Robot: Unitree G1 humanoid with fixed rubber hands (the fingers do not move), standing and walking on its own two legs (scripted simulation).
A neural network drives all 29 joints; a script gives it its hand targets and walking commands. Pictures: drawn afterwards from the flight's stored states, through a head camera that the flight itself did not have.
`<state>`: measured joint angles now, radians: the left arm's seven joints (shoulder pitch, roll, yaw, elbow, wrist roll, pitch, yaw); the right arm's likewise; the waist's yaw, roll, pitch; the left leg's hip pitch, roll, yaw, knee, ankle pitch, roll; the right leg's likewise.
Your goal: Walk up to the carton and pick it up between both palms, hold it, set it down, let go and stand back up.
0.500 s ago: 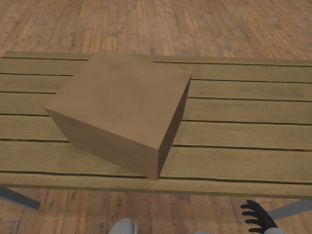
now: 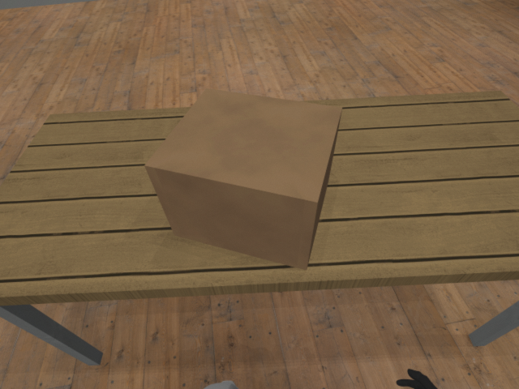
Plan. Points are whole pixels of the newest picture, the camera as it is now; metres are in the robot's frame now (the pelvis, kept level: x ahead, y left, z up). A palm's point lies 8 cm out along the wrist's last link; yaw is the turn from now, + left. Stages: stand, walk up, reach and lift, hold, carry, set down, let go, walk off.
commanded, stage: walk up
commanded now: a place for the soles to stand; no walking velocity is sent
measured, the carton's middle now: (254, 174) +0.54 +0.02 +0.00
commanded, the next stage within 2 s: none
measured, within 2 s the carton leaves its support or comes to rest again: neither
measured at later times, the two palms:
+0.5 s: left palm out of the picture +0.05 +0.30 -0.10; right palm out of the picture +0.08 -0.22 -0.09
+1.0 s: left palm out of the picture +0.12 +0.27 -0.09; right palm out of the picture +0.10 -0.25 -0.09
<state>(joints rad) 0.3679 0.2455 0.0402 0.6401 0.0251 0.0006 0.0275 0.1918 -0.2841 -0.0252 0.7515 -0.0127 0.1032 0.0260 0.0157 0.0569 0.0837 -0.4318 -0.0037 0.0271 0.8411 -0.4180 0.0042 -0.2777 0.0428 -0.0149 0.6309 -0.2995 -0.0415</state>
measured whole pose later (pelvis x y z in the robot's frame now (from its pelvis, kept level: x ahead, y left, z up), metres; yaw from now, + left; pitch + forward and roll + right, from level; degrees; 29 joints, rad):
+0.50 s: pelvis +0.00 +0.03 +0.01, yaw +0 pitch -1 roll +0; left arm 0.37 0.27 0.03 0.73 0.02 0.00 -0.01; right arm 0.34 -0.25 -0.02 0.68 -0.01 0.00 0.01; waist 0.01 -0.02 0.01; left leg -0.25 -0.01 0.01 0.53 -0.27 0.01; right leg -0.28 -0.01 0.05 0.54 -0.24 0.03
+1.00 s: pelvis +0.02 +0.02 +0.01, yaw -2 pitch -1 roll +0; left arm 0.28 0.26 0.00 0.72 0.00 0.01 -0.01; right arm 0.32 -0.27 0.00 0.68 -0.01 0.01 0.00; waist 0.00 -0.01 0.02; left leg -0.21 0.03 0.02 0.53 -0.31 -0.03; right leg -0.26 0.03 0.06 0.55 -0.28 -0.01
